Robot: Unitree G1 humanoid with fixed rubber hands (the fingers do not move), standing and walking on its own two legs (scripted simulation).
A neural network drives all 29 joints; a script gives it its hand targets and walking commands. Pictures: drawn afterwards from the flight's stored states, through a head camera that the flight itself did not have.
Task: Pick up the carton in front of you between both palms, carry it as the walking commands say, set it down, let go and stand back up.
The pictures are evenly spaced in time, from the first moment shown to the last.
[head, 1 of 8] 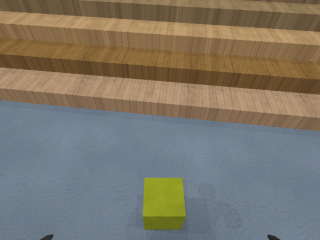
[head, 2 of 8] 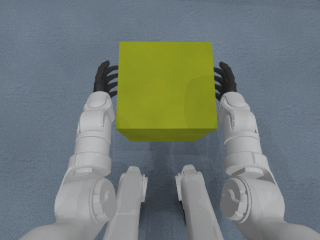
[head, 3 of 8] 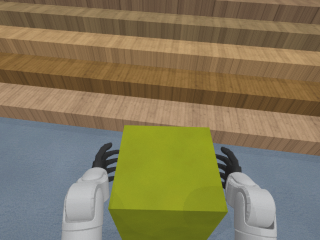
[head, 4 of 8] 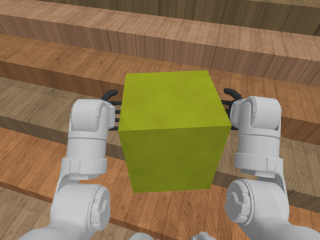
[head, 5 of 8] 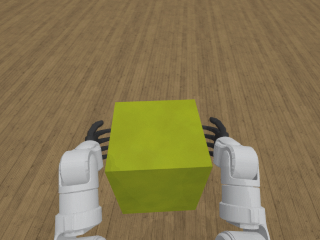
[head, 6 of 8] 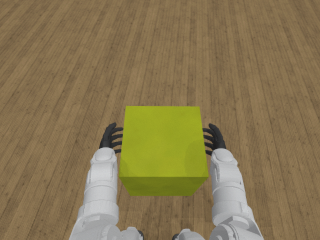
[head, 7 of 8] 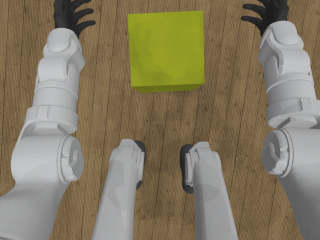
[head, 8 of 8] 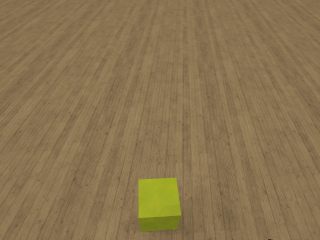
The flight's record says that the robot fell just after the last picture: no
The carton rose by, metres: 2.29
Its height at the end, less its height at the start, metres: +1.53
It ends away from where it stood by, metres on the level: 5.24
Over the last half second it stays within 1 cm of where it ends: yes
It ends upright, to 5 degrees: yes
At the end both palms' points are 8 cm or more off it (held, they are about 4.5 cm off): yes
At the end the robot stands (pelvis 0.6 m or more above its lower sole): yes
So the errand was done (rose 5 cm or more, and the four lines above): yes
